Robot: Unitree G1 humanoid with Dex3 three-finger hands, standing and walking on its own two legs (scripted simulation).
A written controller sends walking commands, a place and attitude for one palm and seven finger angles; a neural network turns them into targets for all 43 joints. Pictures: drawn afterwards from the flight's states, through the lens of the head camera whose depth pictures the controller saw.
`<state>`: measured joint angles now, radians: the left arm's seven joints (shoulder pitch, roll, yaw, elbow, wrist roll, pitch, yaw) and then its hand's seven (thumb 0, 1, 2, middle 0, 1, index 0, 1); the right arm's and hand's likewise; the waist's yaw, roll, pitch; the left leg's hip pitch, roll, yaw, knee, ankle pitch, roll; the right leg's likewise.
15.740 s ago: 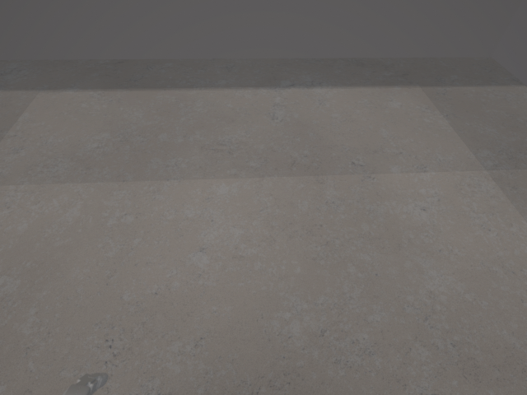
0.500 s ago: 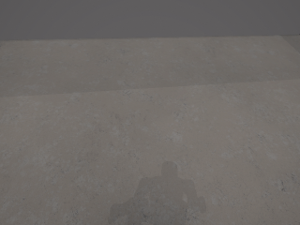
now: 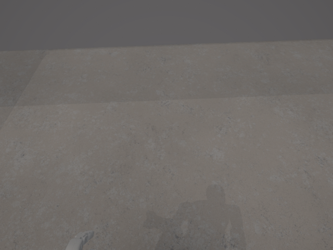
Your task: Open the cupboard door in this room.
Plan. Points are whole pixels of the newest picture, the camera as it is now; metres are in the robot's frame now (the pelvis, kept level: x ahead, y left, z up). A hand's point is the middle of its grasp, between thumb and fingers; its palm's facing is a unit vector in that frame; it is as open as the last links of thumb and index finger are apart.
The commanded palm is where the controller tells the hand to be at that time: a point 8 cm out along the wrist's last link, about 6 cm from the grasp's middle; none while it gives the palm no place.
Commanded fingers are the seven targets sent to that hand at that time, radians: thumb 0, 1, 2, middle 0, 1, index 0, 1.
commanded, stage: turn or walk to find it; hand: left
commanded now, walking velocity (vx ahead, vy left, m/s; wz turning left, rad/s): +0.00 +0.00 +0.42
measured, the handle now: out of the picture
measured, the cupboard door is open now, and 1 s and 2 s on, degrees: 0 0 0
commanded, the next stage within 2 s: none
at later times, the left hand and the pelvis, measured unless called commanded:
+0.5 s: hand out of the picture -0.06 +0.21 -0.17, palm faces +0.30 -0.92 -0.25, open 7.4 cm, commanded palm none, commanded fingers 0.00 0.90 0.90 -0.20 -0.30 -0.20 -0.30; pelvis -0.04 +0.00 -0.01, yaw +15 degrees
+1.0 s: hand out of the picture -0.05 +0.21 -0.15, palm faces +0.42 -0.87 -0.28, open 7.4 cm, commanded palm none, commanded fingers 0.00 0.90 0.90 -0.20 -0.30 -0.20 -0.30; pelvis -0.06 -0.02 -0.01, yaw +25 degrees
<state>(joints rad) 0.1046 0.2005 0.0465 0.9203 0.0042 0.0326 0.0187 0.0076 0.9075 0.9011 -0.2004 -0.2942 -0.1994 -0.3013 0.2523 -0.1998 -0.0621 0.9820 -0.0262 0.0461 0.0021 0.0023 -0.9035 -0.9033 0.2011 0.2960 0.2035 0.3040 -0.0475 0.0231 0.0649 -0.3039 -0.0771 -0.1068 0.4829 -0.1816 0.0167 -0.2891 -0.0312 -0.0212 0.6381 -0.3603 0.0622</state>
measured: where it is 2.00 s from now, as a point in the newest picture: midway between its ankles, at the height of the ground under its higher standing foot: outside the picture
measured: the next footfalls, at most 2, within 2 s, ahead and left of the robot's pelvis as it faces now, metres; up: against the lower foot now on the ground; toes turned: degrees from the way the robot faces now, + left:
right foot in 0.02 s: +0.03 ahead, -0.12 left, +0.00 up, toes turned -1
left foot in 0.52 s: -0.05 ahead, +0.13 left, +0.00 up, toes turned +19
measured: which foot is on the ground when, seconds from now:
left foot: down 0.00-0.02, up 0.04-0.50, down 0.52-0.98, up 1.00-1.00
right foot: up 0.00-0.00, down 0.02-0.52, up 0.54-0.94, down 0.96-1.00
